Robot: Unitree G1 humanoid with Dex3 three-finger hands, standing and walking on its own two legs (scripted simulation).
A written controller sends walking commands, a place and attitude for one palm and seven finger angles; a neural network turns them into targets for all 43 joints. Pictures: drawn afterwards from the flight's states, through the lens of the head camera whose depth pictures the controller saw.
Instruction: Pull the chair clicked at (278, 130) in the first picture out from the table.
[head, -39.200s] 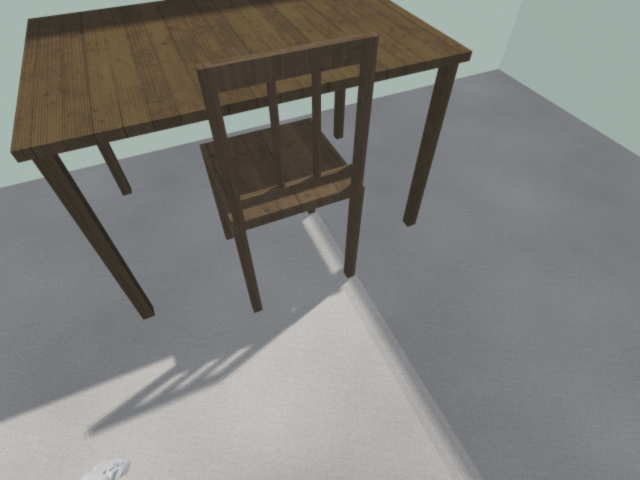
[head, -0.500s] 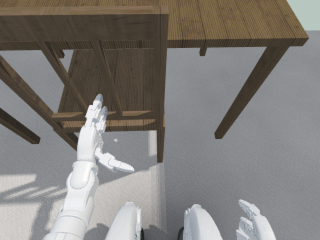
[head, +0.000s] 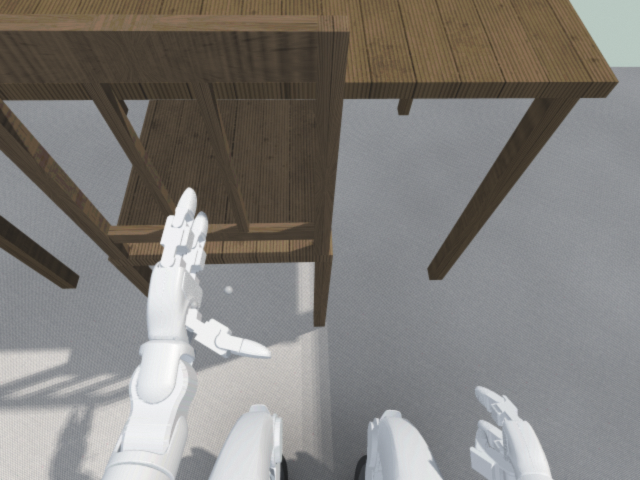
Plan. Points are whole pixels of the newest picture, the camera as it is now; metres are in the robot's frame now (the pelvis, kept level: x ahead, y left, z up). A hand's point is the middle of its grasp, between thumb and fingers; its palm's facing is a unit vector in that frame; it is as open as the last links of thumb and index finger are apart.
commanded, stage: aim the fingers beside a spindle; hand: left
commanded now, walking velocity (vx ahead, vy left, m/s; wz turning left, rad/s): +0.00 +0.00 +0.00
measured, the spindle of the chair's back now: (147, 171) +0.49 +0.25 +0.04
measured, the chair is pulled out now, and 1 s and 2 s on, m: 0.00 0.00 0.00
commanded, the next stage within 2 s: none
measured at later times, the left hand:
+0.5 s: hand (227, 275) +0.35 +0.13 +0.02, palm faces +0.02 -1.00 -0.04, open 17.0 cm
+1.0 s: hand (229, 284) +0.34 +0.12 +0.03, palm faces +0.05 -1.00 +0.00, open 16.9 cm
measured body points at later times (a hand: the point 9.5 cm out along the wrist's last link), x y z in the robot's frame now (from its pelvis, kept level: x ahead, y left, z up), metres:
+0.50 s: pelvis +0.00 +0.00 +0.00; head +0.11 +0.00 +0.44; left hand +0.35 +0.18 +0.02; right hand +0.14 -0.24 -0.12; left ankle +0.03 +0.11 -0.62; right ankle +0.02 -0.12 -0.62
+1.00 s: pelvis +0.00 +0.00 +0.00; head +0.12 +0.00 +0.43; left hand +0.33 +0.18 +0.03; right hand +0.16 -0.25 -0.11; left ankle +0.03 +0.11 -0.62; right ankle +0.02 -0.12 -0.62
